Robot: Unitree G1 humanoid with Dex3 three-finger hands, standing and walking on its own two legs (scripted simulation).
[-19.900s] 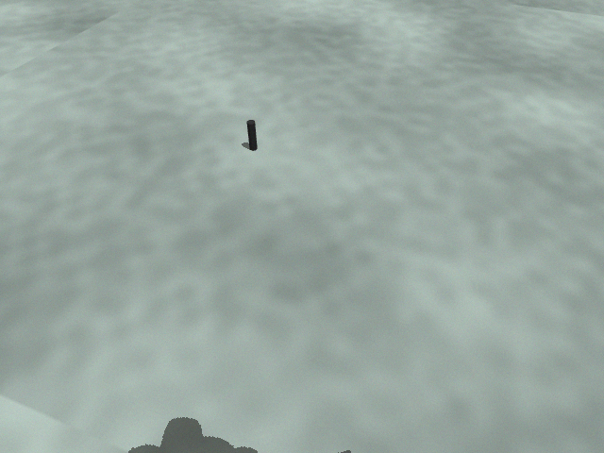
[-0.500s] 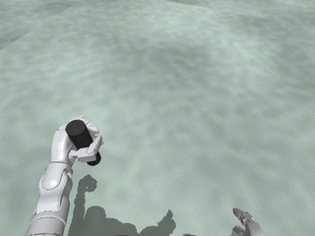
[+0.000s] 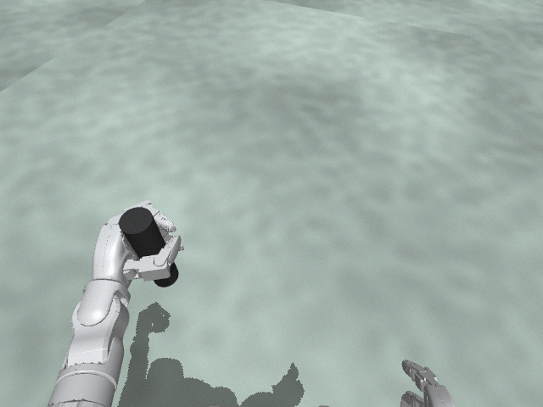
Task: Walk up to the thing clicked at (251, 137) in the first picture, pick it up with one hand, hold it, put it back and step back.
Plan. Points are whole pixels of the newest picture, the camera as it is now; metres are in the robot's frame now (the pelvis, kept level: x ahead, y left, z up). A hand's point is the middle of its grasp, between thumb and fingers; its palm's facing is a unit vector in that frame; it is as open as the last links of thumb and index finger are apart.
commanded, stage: hold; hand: left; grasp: from the side
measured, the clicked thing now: (153, 251) +0.33 +0.18 +0.04
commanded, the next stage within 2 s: crouch in 0.98 s
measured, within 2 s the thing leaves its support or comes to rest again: neither
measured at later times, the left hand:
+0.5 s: hand (162, 246) +0.33 +0.17 +0.05, palm faces +0.01 -1.00 +0.01, open 5.3 cm
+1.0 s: hand (162, 249) +0.32 +0.16 +0.05, palm faces +0.01 -1.00 +0.00, open 5.3 cm
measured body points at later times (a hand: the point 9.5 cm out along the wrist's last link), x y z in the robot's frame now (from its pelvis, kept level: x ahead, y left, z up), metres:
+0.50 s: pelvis +0.01 +0.00 +0.00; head +0.04 +0.00 +0.45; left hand +0.32 +0.22 +0.05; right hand +0.14 -0.25 -0.11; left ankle +0.01 +0.13 -0.71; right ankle +0.01 -0.13 -0.71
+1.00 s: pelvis +0.00 +0.00 +0.00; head +0.03 +0.00 +0.45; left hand +0.32 +0.22 +0.06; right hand +0.14 -0.25 -0.11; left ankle +0.01 +0.13 -0.71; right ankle +0.01 -0.13 -0.71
